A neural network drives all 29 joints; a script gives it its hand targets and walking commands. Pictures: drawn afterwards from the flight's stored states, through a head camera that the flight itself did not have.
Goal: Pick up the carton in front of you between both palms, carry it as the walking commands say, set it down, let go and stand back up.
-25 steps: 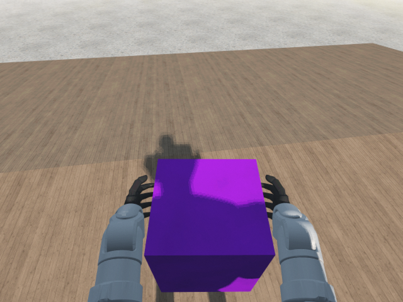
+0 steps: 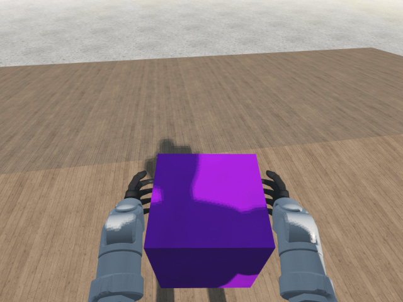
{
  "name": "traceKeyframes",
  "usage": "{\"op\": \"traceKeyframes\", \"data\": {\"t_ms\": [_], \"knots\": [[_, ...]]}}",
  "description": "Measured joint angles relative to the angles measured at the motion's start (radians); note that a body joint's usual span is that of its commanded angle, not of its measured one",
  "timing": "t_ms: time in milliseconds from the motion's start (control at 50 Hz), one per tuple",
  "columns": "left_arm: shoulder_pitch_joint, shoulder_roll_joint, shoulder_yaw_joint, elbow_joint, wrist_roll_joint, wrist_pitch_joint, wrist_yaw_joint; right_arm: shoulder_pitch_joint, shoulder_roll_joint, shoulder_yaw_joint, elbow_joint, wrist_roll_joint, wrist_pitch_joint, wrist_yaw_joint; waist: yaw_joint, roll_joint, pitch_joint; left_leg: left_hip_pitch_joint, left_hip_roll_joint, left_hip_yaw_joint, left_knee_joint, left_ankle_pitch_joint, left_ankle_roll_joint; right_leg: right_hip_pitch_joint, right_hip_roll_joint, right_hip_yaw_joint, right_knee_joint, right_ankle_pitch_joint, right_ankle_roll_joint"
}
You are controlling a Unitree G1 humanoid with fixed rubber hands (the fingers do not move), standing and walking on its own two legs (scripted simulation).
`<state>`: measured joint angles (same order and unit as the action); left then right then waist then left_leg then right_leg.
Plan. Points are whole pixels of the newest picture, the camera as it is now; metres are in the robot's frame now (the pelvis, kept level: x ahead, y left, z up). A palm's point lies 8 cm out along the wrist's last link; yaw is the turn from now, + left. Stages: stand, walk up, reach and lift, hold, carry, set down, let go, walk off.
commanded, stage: hold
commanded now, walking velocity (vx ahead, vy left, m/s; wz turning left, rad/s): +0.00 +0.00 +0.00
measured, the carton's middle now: (206, 224) +0.29 +0.00 -0.02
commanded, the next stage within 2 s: carry in 0.24 s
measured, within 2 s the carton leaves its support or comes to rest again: neither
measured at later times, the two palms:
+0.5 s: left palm (141, 179) +0.34 +0.14 +0.07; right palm (281, 180) +0.34 -0.16 +0.07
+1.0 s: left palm (166, 111) +0.59 +0.11 +0.08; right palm (271, 113) +0.58 -0.19 +0.08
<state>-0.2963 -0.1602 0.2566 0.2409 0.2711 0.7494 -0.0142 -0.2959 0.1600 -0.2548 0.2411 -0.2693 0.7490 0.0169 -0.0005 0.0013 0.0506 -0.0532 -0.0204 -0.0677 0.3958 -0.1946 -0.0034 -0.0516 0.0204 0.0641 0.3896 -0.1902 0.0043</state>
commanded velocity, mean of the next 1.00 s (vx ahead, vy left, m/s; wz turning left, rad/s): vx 0.40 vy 0.00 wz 0.00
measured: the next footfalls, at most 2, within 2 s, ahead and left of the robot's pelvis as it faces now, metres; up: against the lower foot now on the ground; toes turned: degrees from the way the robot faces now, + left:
left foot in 0.68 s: +0.17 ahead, +0.09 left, +0.00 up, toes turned +8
right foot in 1.00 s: +0.48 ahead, -0.13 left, +0.00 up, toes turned -11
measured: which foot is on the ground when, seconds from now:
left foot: down 0.00-0.52, up 0.54-0.66, down 0.68-1.00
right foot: down 0.00-0.70, up 0.72-0.98, down 1.00-1.00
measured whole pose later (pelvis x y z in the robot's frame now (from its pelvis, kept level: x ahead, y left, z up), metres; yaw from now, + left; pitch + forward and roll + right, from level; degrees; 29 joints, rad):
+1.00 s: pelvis +0.31 -0.03 -0.02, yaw +0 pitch +5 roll -1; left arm -0.19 -0.14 0.13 -0.35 0.09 1.23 0.10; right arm -0.19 0.14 -0.12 -0.36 -0.09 1.23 -0.10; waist -0.03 0.04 -0.12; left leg 0.02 0.08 0.13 0.39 -0.47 -0.04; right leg -0.51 -0.04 -0.23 0.51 -0.15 -0.02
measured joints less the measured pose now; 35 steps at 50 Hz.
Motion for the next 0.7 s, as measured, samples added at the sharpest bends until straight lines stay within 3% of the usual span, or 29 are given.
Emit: {"op": "traceKeyframes", "data": {"t_ms": [240, 320, 420, 520, 580, 620, 660, 700], "knots": [[0.026, 0.007, -0.027, -0.023, -0.001, 0.01, -0.001, 0.025, -0.007, 0.025, -0.023, 0.002, 0.01, 0.0, 0.001, -0.001, -0.021, -0.008, 0.001, 0.0, -0.006, -0.003, -0.001, -0.008, 0.001, 0.001, -0.006, -0.003, 0.0], [0.05, 0.012, -0.048, -0.05, -0.018, 0.03, 0.009, 0.046, -0.011, 0.045, -0.05, 0.018, 0.032, -0.01, 0.0, 0.0, -0.107, -0.109, 0.001, 0.005, 0.076, -0.112, 0.001, -0.111, 0.001, -0.005, 0.081, -0.121, 0.0], [0.069, 0.024, -0.074, -0.164, -0.066, 0.088, 0.029, 0.063, -0.015, 0.082, -0.158, 0.059, 0.088, -0.034, 0.006, 0.002, -0.178, -0.184, 0.007, 0.019, 0.117, -0.084, 0.005, -0.204, -0.016, -0.035, 0.156, -0.148, -0.003], [0.076, 0.045, -0.111, -0.257, -0.122, 0.207, 0.056, 0.086, -0.032, 0.118, -0.277, 0.103, 0.215, -0.068, 0.004, 0.02, -0.238, -0.212, 0.03, 0.016, 0.185, -0.176, 0.001, -0.205, -0.018, -0.083, 0.158, -0.14, -0.005], [0.07, 0.027, -0.142, -0.3, -0.13, 0.277, 0.086, 0.107, -0.069, 0.121, -0.346, 0.145, 0.289, -0.079, 0.001, 0.001, -0.253, -0.288, 0.045, 0.09, 0.312, -0.263, 0.002, -0.19, -0.03, -0.109, 0.152, -0.189, -0.014], [0.091, 0.019, -0.156, -0.359, -0.134, 0.324, 0.106, 0.111, -0.076, 0.119, -0.384, 0.172, 0.332, -0.083, 0.004, -0.025, -0.245, -0.322, 0.034, 0.143, 0.301, -0.291, 0.002, -0.162, -0.051, -0.11, 0.119, -0.197, -0.009], [0.114, 0.023, -0.162, -0.437, -0.143, 0.367, 0.115, 0.109, -0.063, 0.117, -0.426, 0.186, 0.364, -0.087, 0.006, -0.044, -0.226, -0.316, 0.018, 0.193, 0.185, -0.206, 0.003, -0.132, -0.069, -0.103, 0.104, -0.211, -0.001], [0.139, 0.029, -0.142, -0.518, -0.155, 0.399, 0.116, 0.104, -0.028, 0.122, -0.464, 0.18, 0.382, -0.091, 0.014, -0.055, -0.214, -0.277, 0.009, 0.231, 0.113, -0.06, 0.032, -0.146, -0.087, -0.094, 0.184, -0.255, 0.007]]}}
